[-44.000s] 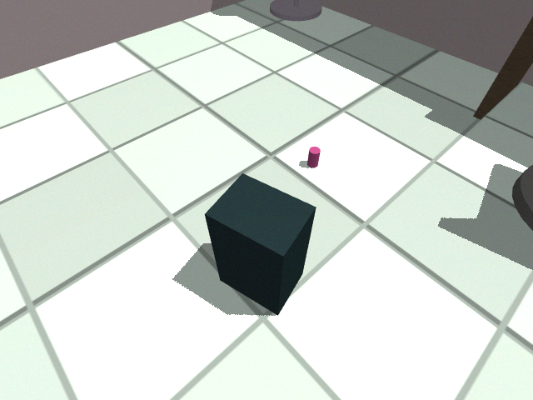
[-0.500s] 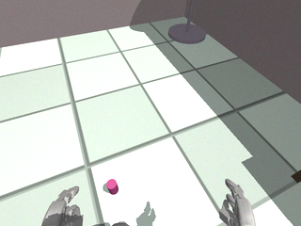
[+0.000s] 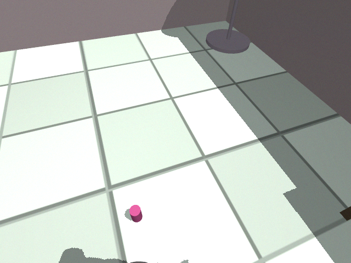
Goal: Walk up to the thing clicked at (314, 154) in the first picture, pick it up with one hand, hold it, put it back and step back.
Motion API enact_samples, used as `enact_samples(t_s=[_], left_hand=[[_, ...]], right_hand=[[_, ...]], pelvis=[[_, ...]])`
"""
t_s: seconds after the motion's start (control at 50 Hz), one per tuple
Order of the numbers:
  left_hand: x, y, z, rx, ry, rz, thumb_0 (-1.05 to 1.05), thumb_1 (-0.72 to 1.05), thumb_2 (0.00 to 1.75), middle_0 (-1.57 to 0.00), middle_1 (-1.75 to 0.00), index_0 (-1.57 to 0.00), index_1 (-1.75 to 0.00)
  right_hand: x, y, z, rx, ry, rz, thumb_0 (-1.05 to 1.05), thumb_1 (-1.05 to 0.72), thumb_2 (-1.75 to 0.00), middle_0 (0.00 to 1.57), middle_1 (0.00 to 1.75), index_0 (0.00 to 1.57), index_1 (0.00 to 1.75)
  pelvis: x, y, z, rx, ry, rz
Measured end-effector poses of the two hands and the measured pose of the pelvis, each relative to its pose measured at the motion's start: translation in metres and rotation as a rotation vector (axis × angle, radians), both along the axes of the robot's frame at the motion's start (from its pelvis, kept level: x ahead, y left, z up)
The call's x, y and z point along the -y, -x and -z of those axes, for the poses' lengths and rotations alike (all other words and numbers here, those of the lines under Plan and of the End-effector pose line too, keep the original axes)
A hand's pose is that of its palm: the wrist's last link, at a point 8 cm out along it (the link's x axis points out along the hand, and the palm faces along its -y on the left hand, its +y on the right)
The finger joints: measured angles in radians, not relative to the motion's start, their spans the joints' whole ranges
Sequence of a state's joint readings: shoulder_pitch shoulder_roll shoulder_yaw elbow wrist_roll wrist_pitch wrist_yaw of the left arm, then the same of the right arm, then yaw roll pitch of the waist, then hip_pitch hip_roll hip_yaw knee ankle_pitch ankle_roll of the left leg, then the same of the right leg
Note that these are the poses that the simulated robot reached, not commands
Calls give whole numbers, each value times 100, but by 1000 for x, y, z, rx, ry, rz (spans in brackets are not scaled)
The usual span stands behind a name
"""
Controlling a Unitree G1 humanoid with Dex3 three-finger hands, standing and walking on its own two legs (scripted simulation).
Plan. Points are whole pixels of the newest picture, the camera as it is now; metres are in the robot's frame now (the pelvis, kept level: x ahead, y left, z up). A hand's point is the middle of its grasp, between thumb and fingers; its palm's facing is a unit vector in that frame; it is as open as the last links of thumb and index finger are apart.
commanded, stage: stand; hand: left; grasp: from above
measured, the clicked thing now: (136, 213) +0.45 +0.21 -0.70
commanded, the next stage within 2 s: none
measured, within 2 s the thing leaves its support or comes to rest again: neither
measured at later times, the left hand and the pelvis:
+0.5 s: hand out of the picture +0.04 +0.24 -0.14, palm faces +0.02 -0.94 -0.34, open 7.4 cm; pelvis -0.01 +0.00 +0.02, yaw +0 degrees
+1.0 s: hand out of the picture +0.06 +0.23 -0.14, palm faces +0.00 -0.95 -0.33, open 7.4 cm; pelvis +0.00 -0.01 +0.03, yaw +0 degrees
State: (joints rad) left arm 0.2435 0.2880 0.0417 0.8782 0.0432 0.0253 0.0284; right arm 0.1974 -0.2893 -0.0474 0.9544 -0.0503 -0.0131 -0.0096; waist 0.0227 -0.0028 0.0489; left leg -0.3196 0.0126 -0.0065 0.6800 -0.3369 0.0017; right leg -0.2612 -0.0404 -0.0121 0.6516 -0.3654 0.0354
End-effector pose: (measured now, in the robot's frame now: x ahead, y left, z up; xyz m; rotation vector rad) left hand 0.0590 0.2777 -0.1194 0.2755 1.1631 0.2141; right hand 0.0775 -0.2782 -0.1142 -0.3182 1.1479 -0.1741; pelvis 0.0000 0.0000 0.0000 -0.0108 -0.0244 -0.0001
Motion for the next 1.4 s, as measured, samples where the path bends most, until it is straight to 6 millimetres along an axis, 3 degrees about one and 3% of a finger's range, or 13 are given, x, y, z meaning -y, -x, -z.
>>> enact_samples(t_s=[0.26,0.54,0.92,1.4], left_hand=[[-3,26,-9,-91,6,-36,0,90,90,-20,-30,-20,-30],[-9,29,-17,-115,-16,-36,0,90,90,-20,-30,-20,-30],[1,12,-18,-111,-3,-17,0,90,90,-20,-30,-20,-30],[-3,-16,-24,-82,-12,-5,0,90,90,-20,-30,-20,-30]], right_hand=[[-14,9,-5,-43,-37,21,1,-91,-90,20,30,20,30],[2,20,-9,-81,-25,37,1,-91,-90,20,30,20,30],[15,21,-11,-110,-16,44,1,-91,-90,20,30,20,30],[19,-1,-14,-80,-10,36,1,-91,-90,20,30,20,30]], pelvis=[[-3,3,-17,42,-2,-1],[1,7,-23,46,-6,-4],[9,2,-25,36,-4,-2],[9,-9,-26,26,-6,8]])
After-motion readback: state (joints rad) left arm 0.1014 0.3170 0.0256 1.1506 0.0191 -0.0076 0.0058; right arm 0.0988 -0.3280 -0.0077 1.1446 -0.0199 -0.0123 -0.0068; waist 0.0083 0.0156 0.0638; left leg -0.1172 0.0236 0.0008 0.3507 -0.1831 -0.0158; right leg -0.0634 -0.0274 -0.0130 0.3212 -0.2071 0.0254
